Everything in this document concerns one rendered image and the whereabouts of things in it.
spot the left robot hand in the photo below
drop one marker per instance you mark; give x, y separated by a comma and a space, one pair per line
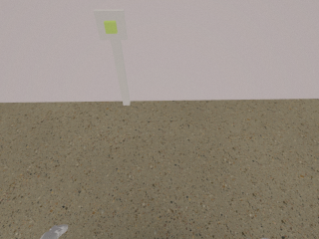
55, 232

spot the button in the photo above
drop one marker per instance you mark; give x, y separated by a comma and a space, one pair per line
111, 27

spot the panel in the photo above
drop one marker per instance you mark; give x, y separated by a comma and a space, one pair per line
118, 15

